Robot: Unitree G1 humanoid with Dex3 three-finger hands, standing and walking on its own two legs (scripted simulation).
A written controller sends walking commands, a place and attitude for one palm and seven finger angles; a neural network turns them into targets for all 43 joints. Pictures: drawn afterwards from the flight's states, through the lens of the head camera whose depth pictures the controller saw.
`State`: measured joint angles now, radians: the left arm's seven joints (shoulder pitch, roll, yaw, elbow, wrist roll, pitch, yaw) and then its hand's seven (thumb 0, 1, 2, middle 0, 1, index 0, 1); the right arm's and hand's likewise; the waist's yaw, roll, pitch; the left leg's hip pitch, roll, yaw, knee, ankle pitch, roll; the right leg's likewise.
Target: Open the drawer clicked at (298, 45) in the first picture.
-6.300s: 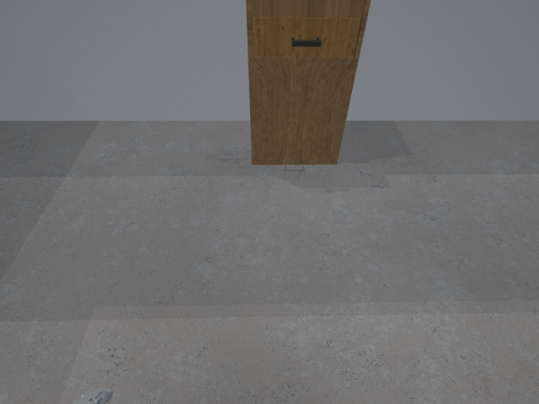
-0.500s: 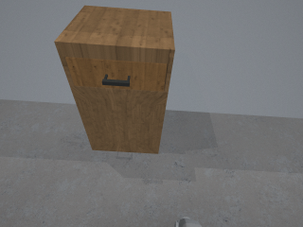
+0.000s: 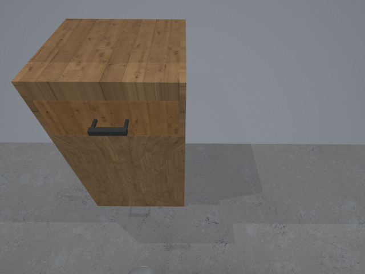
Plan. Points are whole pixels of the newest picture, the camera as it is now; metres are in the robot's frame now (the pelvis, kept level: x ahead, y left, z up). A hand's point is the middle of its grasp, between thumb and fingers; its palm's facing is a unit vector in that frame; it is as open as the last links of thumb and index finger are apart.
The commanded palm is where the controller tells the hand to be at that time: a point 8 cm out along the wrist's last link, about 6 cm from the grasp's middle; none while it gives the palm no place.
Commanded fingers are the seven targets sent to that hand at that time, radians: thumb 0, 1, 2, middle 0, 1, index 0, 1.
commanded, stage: come to a stop and stand still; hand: left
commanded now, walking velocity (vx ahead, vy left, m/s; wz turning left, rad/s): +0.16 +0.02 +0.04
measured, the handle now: (109, 126) +0.56 +0.27 -0.06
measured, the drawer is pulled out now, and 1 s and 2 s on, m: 0.00 0.00 0.00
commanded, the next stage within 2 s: none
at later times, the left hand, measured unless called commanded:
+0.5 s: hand out of the picture +0.08 +0.20 -0.17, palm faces +0.01 -0.96 -0.28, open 7.4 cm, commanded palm none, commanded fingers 0.00 0.90 0.90 -0.20 -0.30 -0.20 -0.30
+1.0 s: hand out of the picture +0.05 +0.09 -0.17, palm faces +0.06 -0.98 -0.21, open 7.2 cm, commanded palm none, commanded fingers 0.00 0.90 0.90 -0.20 -0.30 -0.20 -0.30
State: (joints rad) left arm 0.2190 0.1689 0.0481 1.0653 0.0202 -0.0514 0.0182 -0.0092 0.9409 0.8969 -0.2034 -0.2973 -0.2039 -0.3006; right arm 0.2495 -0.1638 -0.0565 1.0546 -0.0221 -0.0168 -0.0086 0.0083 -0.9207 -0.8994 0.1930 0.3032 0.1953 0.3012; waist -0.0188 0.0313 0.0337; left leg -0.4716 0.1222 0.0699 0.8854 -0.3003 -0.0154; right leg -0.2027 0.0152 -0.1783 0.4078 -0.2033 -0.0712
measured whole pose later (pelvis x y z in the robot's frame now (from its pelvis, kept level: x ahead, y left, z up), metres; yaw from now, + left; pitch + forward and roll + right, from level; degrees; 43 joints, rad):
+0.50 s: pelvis +0.04 -0.01 +0.00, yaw -3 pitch +0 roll +1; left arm 0.21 0.20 0.07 1.02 0.02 0.05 0.03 0.01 0.90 0.90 -0.20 -0.30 -0.20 -0.30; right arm 0.10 -0.17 -0.06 1.02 -0.02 0.03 -0.04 -0.01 -0.93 -0.90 0.20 0.30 0.20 0.30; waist 0.02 0.01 0.12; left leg -0.28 0.08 0.15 0.47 -0.18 -0.01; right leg -0.37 -0.04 -0.02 0.88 -0.47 0.02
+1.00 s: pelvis +0.00 -0.09 +0.00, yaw -1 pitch -1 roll +0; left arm 0.21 0.16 0.03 1.08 0.00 0.00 0.04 0.00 0.93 0.90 -0.21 -0.30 -0.21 -0.30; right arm 0.28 -0.14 -0.02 1.14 -0.01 0.02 -0.04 0.01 -0.91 -0.90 0.19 0.30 0.20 0.30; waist 0.01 0.02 0.03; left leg -0.12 0.05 0.01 0.44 -0.32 -0.04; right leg -0.20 0.07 -0.14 0.41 -0.21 -0.10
